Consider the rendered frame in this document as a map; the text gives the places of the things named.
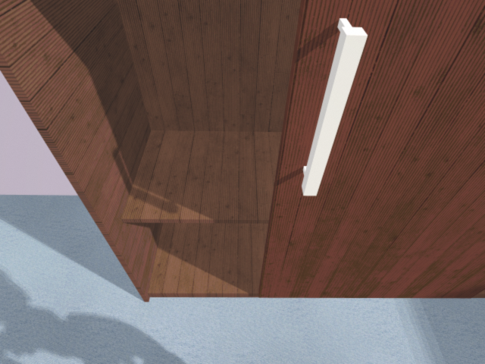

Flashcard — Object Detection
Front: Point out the handle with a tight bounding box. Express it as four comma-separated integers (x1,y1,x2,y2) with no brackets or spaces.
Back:
302,18,368,196

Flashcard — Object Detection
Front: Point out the wardrobe door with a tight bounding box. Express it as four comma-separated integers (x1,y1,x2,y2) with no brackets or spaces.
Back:
258,0,485,298

